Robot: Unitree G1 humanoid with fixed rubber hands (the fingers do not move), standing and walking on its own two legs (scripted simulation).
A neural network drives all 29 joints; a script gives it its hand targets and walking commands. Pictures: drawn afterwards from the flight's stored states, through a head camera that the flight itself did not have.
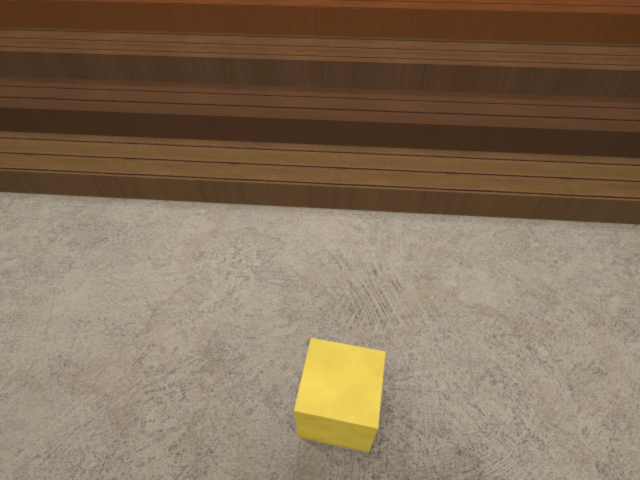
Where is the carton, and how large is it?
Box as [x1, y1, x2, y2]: [294, 338, 384, 452]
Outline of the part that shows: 311,338 294,408 298,436 368,452 378,425 384,351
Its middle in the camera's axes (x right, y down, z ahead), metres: +0.05 +0.46 +1.10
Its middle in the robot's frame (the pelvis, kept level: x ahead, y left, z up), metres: +0.43 -0.03 -0.65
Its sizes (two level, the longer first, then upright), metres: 0.210 0.200 0.250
